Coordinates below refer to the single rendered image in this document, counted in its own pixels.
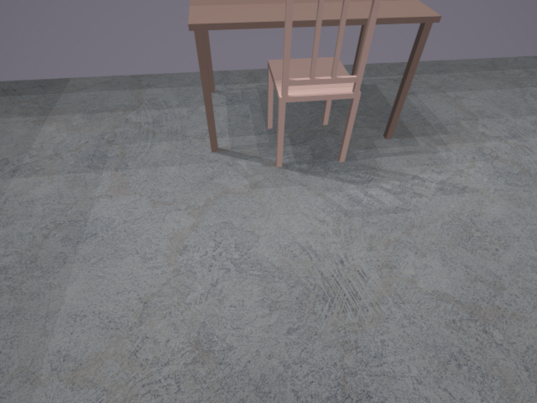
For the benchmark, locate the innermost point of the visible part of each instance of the chair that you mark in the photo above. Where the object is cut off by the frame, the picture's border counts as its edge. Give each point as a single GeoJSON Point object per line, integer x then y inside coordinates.
{"type": "Point", "coordinates": [317, 79]}

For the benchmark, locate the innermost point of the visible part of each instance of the table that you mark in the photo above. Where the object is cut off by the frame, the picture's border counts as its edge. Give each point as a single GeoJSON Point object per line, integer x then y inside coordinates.
{"type": "Point", "coordinates": [207, 15]}

